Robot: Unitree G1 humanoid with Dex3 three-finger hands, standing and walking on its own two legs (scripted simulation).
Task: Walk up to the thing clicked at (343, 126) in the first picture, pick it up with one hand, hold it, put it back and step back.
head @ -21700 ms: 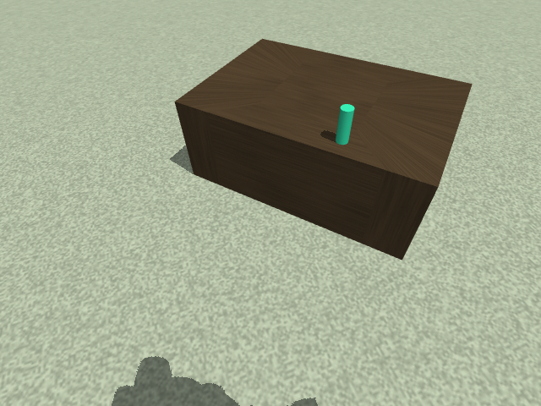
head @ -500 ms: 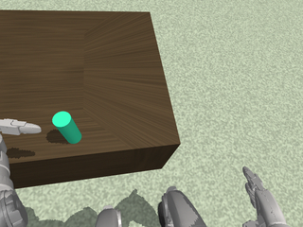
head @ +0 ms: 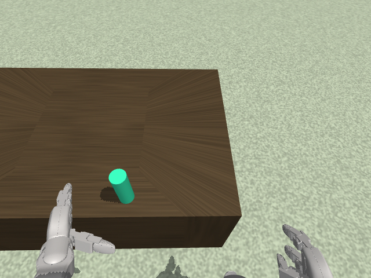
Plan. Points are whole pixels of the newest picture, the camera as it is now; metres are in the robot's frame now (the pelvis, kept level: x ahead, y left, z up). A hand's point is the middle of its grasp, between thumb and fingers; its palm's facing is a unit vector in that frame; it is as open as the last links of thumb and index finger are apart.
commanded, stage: home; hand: left
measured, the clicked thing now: (122, 187) +0.43 +0.20 -0.20
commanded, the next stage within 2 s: none
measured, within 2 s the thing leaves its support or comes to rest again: neither
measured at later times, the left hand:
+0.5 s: hand (108, 276) +0.17 +0.17 -0.05, palm faces +0.13 -0.96 -0.25, open 17.5 cm
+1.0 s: hand out of the picture +0.16 +0.17 -0.05, palm faces +0.13 -0.96 -0.25, open 17.4 cm
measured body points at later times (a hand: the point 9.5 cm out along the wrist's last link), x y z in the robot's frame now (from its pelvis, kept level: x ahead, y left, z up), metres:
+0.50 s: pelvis +0.00 -0.01 +0.00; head +0.03 -0.01 +0.45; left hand +0.16 +0.22 -0.04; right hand +0.16 -0.24 -0.04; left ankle -0.03 +0.12 -0.69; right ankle +0.04 -0.15 -0.69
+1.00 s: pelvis -0.01 -0.01 +0.00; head +0.02 -0.01 +0.45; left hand +0.15 +0.22 -0.04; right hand +0.15 -0.23 -0.04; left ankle -0.03 +0.12 -0.69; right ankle +0.04 -0.15 -0.69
